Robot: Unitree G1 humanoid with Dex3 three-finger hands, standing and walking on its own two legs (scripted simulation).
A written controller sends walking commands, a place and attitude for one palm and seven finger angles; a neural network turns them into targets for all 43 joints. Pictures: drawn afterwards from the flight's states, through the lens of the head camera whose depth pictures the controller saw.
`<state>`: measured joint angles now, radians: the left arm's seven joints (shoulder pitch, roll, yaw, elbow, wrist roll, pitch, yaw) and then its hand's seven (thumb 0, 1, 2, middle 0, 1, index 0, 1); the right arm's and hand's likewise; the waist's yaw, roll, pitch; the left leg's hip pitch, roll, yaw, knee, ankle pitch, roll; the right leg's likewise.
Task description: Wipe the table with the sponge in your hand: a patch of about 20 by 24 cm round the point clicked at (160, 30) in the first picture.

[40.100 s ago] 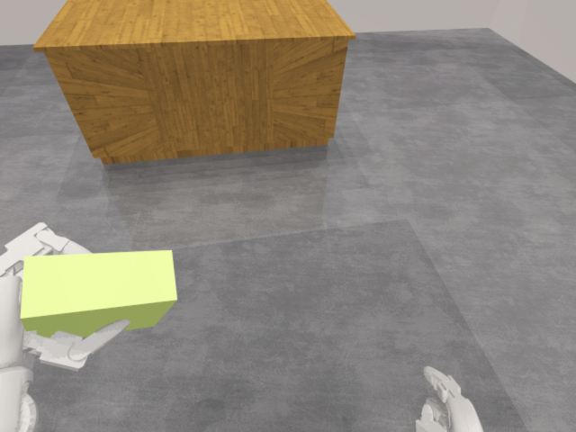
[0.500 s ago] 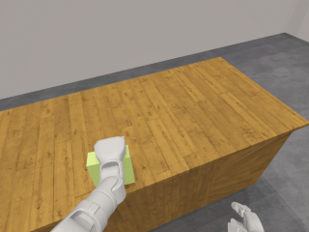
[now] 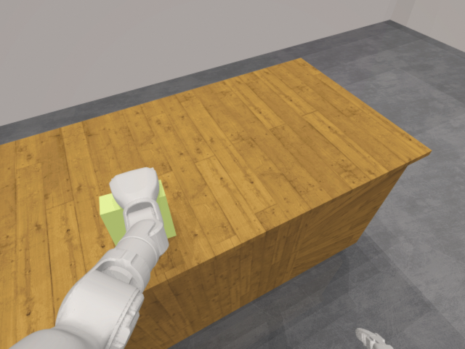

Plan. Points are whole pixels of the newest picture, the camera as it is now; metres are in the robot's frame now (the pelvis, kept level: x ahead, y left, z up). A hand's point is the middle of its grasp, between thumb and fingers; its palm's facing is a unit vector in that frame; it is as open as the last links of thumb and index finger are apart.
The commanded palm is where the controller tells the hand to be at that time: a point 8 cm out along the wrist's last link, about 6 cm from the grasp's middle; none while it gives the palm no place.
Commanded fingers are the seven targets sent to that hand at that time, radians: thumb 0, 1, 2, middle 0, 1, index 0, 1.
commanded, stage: wipe forward along the third lane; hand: left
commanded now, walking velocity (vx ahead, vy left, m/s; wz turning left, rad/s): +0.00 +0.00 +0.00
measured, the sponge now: (142, 223) +0.38 +0.21 -0.04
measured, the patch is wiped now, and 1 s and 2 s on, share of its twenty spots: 0.95 1.00 1.00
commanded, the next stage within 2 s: wipe back along the third lane in 0.82 s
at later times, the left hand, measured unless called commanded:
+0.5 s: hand (137, 188) +0.44 +0.22 +0.00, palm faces -0.12 +0.01 -0.99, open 9.6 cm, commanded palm +0.43 +0.22 +0.03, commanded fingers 0.00 0.10 1.30 -1.20 -1.60 -1.20 -1.60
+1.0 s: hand (130, 174) +0.48 +0.24 +0.00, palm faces -0.11 +0.01 -0.99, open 9.6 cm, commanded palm +0.45 +0.23 +0.03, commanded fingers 0.00 0.10 1.30 -1.20 -1.60 -1.20 -1.60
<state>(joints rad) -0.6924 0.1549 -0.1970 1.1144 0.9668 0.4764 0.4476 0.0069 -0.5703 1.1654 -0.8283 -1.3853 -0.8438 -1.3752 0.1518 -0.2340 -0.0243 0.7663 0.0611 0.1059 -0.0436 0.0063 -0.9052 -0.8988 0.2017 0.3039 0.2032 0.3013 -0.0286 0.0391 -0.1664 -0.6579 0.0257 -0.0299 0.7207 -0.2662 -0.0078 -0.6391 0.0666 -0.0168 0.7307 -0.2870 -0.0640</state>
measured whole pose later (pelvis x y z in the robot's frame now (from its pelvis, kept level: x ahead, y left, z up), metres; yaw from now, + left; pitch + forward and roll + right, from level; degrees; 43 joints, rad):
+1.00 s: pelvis +0.02 +0.04 -0.01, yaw -1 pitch +19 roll -3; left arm -0.96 0.26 -0.12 1.33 1.01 0.47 0.44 0.01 -0.58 1.17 -0.84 -1.39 -0.85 -1.38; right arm 0.25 -0.23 -0.02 0.77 0.03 0.05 0.01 0.00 -0.90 -0.90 0.20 0.30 0.20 0.30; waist -0.11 0.04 -0.20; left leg -0.84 0.02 -0.02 0.83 -0.32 0.02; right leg -0.79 0.06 0.00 0.76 -0.31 -0.01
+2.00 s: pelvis +0.07 +0.04 +0.02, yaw +1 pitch +9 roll -1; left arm -0.46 0.06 -0.44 0.82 0.97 0.61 0.42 0.00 -0.45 1.10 -0.71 -1.49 -0.72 -1.49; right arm 0.04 -0.21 -0.03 0.69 0.06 0.24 0.08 0.00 -0.91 -0.90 0.20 0.30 0.20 0.30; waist 0.06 0.03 -0.19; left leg -0.47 -0.01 -0.04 0.65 -0.34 0.02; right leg -0.41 0.03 -0.02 0.59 -0.34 -0.02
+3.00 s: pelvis +0.05 +0.01 +0.02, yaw +1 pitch +6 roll +0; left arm -0.28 0.06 -0.45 0.67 0.99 0.58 0.43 0.01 -0.46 1.10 -0.73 -1.48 -0.75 -1.48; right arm 0.04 -0.23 -0.03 0.69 0.07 0.20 0.06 0.01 -0.91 -0.90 0.20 0.30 0.20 0.30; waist 0.08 0.04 -0.17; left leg -0.42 0.01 -0.03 0.62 -0.30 -0.02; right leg -0.39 0.05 -0.01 0.63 -0.33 -0.06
